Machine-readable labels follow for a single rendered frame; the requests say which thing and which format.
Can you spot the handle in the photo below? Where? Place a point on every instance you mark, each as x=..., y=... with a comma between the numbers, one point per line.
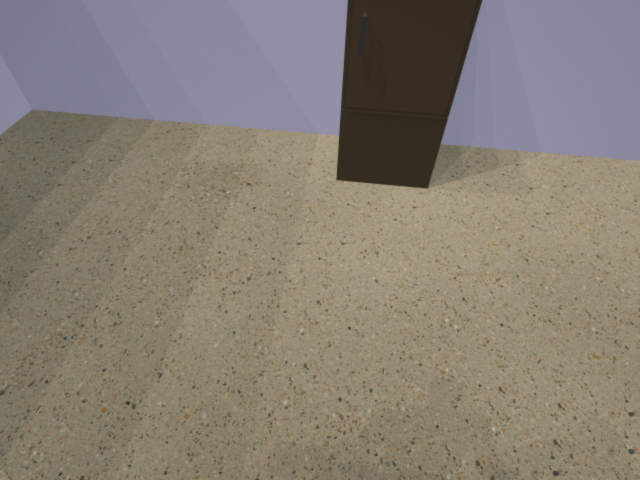
x=362, y=34

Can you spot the cupboard door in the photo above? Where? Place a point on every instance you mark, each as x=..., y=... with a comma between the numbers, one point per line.
x=412, y=51

